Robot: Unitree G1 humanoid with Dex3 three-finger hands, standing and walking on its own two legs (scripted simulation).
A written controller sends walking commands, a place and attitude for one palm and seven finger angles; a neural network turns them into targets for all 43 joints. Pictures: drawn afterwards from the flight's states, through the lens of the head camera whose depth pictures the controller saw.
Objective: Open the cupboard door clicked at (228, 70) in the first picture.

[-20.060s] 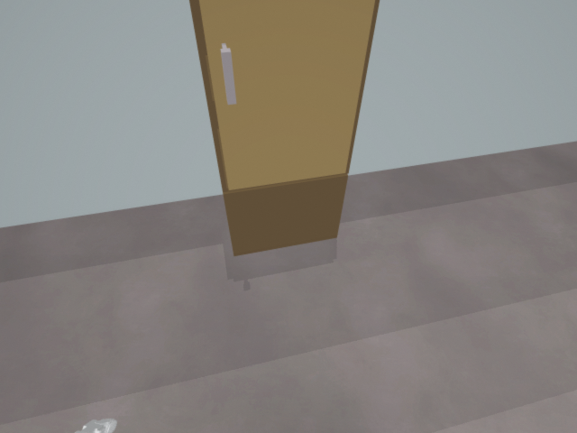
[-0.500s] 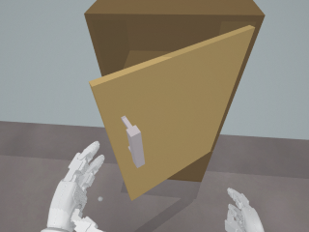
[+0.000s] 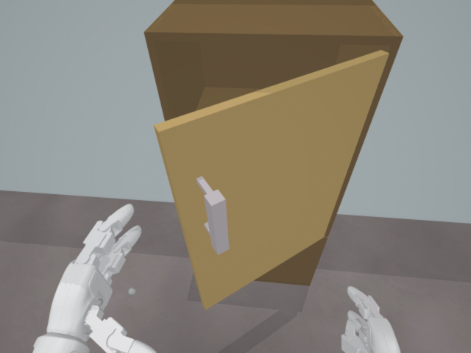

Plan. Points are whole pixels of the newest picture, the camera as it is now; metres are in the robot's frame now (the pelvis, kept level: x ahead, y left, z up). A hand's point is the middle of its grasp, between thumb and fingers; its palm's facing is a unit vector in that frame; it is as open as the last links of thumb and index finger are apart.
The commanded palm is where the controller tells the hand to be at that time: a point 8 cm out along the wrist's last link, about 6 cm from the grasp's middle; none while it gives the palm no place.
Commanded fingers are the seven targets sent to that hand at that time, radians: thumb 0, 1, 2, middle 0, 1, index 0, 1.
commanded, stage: draw the hand back to the body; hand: left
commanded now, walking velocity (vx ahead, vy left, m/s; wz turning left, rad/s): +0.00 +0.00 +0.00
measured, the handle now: (211, 215) +0.31 +0.07 +0.10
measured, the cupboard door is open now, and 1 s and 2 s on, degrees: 37 37 37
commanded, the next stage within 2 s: step back with the hand held close in 1.26 s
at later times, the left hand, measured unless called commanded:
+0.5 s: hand (70, 264) +0.19 +0.23 +0.15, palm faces +0.26 -0.91 -0.33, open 13.6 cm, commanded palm +0.15 +0.28 +0.18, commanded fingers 0.00 0.27 0.63 -0.18 -0.30 -0.18 -0.30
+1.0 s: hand (27, 220) +0.22 +0.27 +0.20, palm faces +0.44 -0.81 -0.40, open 8.0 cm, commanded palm +0.17 +0.31 +0.21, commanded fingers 0.00 0.90 0.90 -0.20 -0.30 -0.20 -0.30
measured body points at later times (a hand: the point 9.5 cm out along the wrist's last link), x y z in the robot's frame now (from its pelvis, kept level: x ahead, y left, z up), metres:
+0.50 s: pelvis +0.01 +0.02 +0.03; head +0.00 +0.01 +0.48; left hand +0.17 +0.28 +0.17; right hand +0.20 -0.19 -0.04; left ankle +0.02 +0.11 -0.70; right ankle -0.01 -0.09 -0.70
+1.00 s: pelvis +0.03 +0.02 +0.04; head +0.01 +0.00 +0.49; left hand +0.19 +0.31 +0.23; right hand +0.21 -0.21 -0.04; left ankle +0.02 +0.11 -0.70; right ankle -0.01 -0.09 -0.70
